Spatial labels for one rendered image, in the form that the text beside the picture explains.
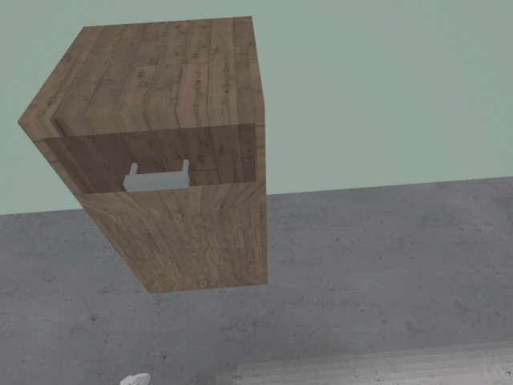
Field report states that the cabinet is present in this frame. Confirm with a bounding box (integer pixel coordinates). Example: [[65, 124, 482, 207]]
[[17, 16, 268, 294]]

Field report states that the handle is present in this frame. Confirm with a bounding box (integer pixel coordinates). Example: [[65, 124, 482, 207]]
[[123, 160, 189, 193]]

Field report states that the drawer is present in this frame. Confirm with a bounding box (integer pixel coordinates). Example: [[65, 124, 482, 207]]
[[44, 124, 257, 194]]

